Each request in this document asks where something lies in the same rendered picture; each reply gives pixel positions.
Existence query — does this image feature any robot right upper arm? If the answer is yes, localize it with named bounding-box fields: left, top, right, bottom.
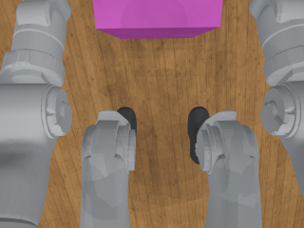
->
left=260, top=81, right=304, bottom=199

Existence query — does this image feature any left robot shin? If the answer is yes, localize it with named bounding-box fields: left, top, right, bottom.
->
left=81, top=110, right=129, bottom=164

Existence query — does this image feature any carton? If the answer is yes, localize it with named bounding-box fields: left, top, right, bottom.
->
left=93, top=0, right=223, bottom=39

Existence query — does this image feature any robot left thigh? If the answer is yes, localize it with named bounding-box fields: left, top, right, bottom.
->
left=80, top=120, right=136, bottom=228

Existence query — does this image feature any robot right forearm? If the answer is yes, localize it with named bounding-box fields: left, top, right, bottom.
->
left=249, top=0, right=304, bottom=86

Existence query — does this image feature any robot left forearm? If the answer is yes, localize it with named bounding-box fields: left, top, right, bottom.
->
left=0, top=0, right=71, bottom=87

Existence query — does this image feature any robot left upper arm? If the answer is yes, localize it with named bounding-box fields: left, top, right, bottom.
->
left=0, top=83, right=72, bottom=228

